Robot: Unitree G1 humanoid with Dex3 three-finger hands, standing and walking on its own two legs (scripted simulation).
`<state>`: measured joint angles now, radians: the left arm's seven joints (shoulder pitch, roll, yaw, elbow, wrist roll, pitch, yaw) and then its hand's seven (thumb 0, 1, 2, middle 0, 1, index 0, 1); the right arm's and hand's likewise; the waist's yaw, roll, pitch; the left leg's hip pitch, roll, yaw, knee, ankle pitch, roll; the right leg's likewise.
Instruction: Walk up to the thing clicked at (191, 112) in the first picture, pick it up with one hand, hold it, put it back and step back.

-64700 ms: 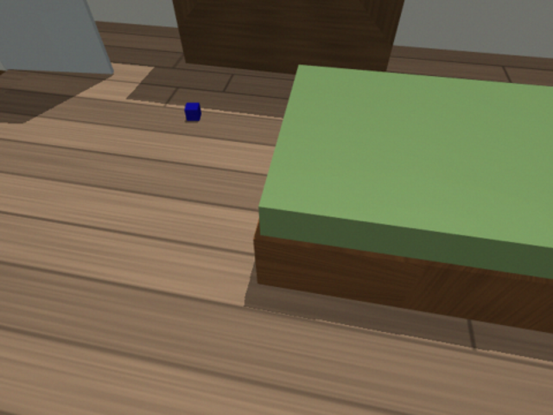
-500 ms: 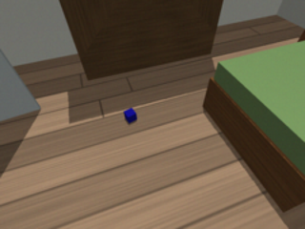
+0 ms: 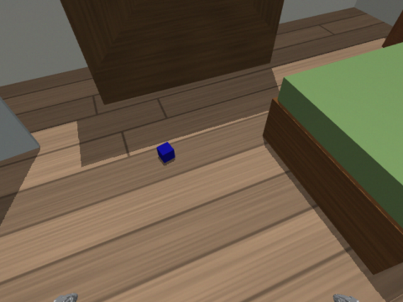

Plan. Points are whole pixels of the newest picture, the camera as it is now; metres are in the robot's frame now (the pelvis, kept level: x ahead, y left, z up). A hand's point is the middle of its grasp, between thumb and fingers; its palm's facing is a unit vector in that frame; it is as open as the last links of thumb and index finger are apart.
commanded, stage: step back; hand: left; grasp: from above
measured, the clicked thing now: (165, 152) +1.02 +0.25 -0.73
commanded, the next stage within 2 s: stand in 0.06 s
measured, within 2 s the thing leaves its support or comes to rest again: neither
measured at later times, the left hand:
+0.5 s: hand out of the picture +0.08 +0.25 -0.14, palm faces -0.01 -0.94 -0.33, open 7.4 cm
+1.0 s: hand out of the picture +0.04 +0.25 -0.14, palm faces +0.00 -0.94 -0.35, open 7.4 cm
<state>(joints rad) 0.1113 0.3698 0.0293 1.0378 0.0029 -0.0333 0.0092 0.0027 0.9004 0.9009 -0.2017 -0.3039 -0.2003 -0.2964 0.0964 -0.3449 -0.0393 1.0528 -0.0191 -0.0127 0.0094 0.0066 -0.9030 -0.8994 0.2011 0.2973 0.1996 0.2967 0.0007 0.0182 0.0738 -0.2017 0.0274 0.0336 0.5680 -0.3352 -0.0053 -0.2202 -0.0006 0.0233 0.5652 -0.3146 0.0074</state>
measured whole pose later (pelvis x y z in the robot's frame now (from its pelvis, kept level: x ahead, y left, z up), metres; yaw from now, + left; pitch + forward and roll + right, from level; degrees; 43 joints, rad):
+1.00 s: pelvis -0.02 +0.00 +0.02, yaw +1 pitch -3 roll +0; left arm 0.11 0.35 0.00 1.15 0.00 -0.01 0.00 0.00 0.90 0.90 -0.20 -0.30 -0.20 -0.30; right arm 0.10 -0.35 0.00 1.15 -0.01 -0.01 0.02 0.01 -0.90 -0.90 0.20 0.30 0.20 0.30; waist 0.00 0.02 0.06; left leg -0.11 0.02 0.02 0.32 -0.17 -0.01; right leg -0.12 -0.01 0.00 0.32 -0.16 0.01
